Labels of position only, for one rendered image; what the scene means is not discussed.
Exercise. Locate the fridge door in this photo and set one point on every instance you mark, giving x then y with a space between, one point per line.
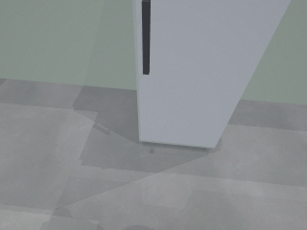
203 54

